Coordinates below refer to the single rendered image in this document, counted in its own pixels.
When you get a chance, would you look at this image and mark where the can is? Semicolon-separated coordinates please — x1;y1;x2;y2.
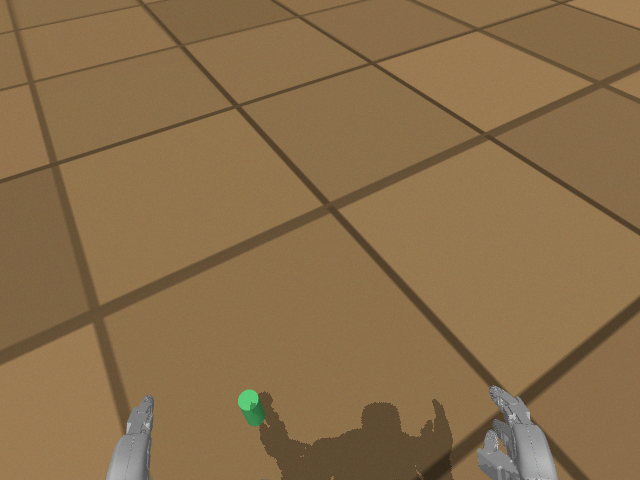
238;390;265;426

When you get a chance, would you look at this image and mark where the right robot hand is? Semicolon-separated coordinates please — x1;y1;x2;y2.
477;386;558;480

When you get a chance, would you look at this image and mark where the left robot hand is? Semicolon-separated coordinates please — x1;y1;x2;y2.
106;395;154;480

